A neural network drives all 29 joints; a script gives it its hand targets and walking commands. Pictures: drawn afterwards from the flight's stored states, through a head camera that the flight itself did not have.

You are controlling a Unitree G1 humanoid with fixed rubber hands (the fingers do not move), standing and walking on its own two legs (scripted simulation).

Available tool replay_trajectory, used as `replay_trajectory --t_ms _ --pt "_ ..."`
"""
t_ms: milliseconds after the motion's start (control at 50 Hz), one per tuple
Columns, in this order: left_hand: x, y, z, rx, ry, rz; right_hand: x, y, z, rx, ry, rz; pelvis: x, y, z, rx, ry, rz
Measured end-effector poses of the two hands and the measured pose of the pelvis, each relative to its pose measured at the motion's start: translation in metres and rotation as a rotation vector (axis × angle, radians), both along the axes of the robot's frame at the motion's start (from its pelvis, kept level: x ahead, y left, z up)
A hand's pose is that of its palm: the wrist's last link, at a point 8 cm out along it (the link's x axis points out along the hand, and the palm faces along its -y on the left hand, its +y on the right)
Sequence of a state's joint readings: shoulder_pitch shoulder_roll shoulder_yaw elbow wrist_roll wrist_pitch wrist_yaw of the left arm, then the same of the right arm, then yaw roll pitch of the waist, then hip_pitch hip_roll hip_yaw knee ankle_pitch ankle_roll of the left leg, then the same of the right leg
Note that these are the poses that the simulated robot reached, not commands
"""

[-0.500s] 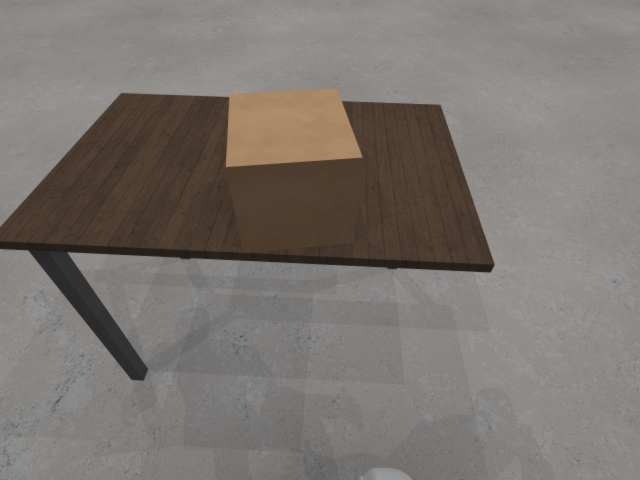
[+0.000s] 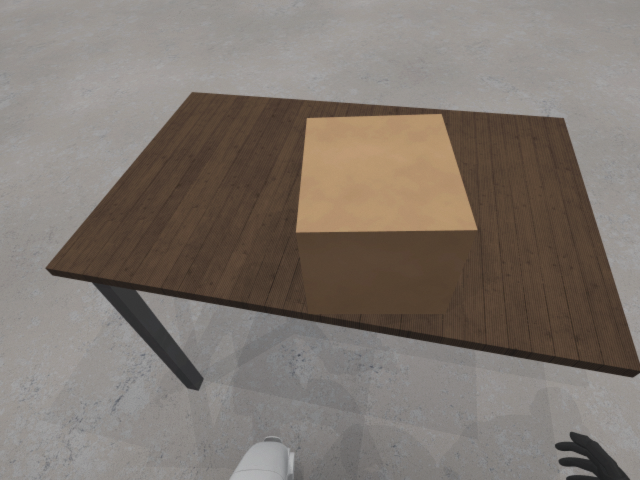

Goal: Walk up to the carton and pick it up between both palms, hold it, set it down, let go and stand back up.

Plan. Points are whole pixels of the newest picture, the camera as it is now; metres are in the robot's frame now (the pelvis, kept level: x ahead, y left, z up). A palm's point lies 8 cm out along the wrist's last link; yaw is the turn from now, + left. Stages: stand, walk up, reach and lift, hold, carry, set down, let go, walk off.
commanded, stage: walk up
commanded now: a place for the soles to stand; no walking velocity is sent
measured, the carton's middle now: (374, 214) +0.50 -0.03 +0.03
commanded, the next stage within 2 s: none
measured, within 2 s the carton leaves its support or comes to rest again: neither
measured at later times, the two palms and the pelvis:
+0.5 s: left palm (94, 402) +0.22 +0.37 -0.10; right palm out of the picture +0.15 -0.31 -0.13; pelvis +0.08 +0.04 -0.03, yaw -5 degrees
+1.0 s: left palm (111, 426) +0.19 +0.34 -0.10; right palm out of the picture +0.14 -0.32 -0.08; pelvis +0.06 +0.02 -0.01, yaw -5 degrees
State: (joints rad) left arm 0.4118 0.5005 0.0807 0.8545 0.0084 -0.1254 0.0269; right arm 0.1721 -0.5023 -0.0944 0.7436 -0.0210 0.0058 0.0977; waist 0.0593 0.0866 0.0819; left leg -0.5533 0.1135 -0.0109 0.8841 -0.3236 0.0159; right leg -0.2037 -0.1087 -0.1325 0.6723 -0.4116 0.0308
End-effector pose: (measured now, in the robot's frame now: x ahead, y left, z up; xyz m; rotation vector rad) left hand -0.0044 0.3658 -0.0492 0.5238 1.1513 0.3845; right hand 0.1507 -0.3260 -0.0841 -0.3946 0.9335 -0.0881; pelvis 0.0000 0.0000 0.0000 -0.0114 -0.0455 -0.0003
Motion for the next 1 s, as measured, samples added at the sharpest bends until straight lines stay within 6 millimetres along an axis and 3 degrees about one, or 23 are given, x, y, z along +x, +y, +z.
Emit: replay_trajectory --t_ms 80,140,220,300,460,580,700,760,840,940,1000 --pt "0.031 0.022 -0.026 -0.04 0.034 -0.025 0.048 0.027 0.002 -0.024 -0.054 -0.007 0.033 0.028 -0.013 0.005 0.008 -0.016" --pt "0.069 0.027 -0.049 -0.084 0.032 -0.058 0.058 0.043 -0.005 -0.049 -0.064 -0.043 0.048 0.045 -0.022 0.031 -0.013 -0.025" --pt "0.123 0.023 -0.061 -0.126 0.008 -0.104 0.039 0.056 -0.008 -0.044 0.011 -0.12 0.064 0.053 -0.017 0.023 -0.016 -0.037" --pt "0.162 0.021 -0.065 -0.137 0.009 -0.155 0.019 0.052 -0.008 -0.071 0.061 -0.179 0.076 0.053 -0.016 0.038 -0.008 -0.063" --pt "0.217 0.009 -0.056 -0.087 0.005 -0.239 -0.005 0.015 -0.039 -0.106 0.122 -0.274 0.082 0.047 -0.031 0.003 -0.015 -0.091" --pt "0.245 0.005 -0.038 -0.066 -0.074 -0.272 0.003 0.024 -0.042 -0.078 0.142 -0.268 0.077 0.038 -0.025 0.045 0.011 -0.102" --pt "0.252 -0.007 -0.051 -0.13 -0.149 -0.273 -0.005 0.027 -0.028 -0.125 0.14 -0.233 0.069 0.041 -0.025 0.03 0.021 -0.091" --pt "0.241 -0.019 -0.064 -0.19 -0.133 -0.244 -0.018 0.031 -0.017 -0.141 0.132 -0.223 0.066 0.04 -0.021 0.068 -0.005 -0.101" --pt "0.226 -0.033 -0.068 -0.239 -0.107 -0.226 -0.027 0.02 -0.003 -0.162 0.117 -0.229 0.066 0.037 -0.015 0.024 -0.005 -0.086" --pt "0.209 -0.032 -0.063 -0.211 -0.096 -0.206 -0.018 0.002 0.003 -0.154 0.055 -0.235 0.059 0.025 -0.014 -0.006 -0.012 -0.105" --pt "0.197 -0.03 -0.054 -0.175 -0.101 -0.206 -0.009 0.002 0.0 -0.118 0.036 -0.228 0.055 0.018 -0.012 -0.016 -0.014 -0.092"
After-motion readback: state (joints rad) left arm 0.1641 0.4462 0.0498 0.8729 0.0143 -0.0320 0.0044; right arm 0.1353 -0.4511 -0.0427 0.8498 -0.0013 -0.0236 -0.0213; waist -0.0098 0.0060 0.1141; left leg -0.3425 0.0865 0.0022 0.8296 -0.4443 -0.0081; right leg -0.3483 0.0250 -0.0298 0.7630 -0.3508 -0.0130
